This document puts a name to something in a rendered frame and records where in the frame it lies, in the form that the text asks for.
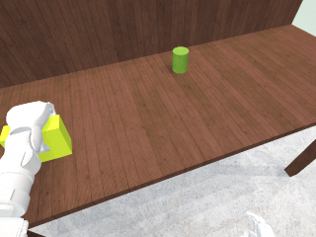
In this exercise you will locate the robot left upper arm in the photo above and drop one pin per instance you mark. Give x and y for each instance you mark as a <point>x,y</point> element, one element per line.
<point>13,227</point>

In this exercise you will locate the robot left hand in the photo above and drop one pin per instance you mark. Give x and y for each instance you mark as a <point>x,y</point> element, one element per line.
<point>35,113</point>

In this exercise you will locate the sponge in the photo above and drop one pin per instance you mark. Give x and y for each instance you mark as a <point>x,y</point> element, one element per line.
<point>54,134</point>

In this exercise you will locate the table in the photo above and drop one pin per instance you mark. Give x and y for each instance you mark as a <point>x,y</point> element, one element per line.
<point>107,67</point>

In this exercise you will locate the left robot forearm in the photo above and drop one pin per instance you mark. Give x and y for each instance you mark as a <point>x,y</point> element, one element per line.
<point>18,167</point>

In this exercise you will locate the robot right hand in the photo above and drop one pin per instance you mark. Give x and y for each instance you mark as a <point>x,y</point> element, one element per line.
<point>263,229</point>

